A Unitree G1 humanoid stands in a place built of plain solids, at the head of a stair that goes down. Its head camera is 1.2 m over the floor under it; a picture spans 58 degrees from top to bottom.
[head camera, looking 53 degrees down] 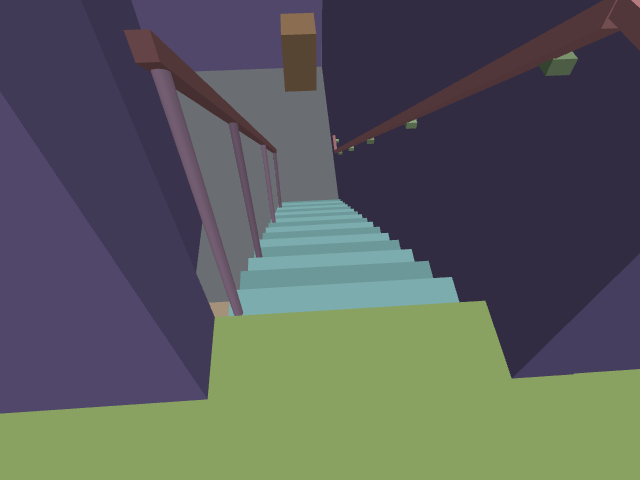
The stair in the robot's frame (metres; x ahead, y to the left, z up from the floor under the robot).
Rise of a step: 0.21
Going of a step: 0.21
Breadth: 0.84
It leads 4 degrees to the left of straight ahead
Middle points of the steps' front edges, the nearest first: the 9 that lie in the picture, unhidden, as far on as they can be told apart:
0.64 -0.10 0.00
0.85 -0.08 -0.21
1.07 -0.07 -0.41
1.28 -0.05 -0.62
1.50 -0.04 -0.82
1.71 -0.03 -1.03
1.93 -0.01 -1.23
2.14 0.00 -1.44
2.35 0.02 -1.65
